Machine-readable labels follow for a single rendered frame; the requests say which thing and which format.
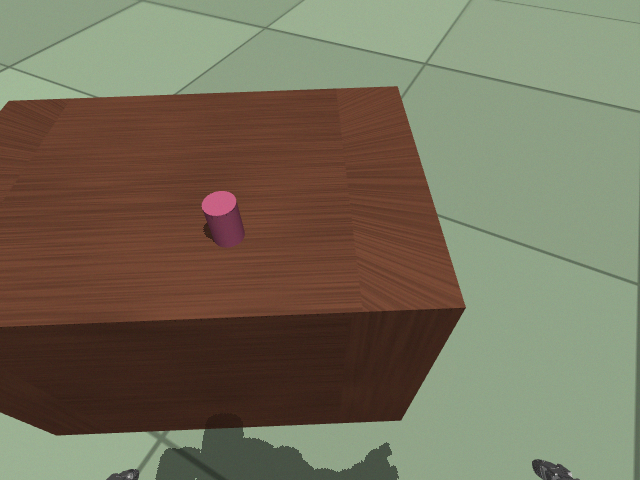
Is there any can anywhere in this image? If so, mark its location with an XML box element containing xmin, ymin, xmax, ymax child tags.
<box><xmin>202</xmin><ymin>191</ymin><xmax>245</xmax><ymax>248</ymax></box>

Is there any right robot hand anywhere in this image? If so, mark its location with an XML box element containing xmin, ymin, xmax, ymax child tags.
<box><xmin>532</xmin><ymin>459</ymin><xmax>580</xmax><ymax>480</ymax></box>

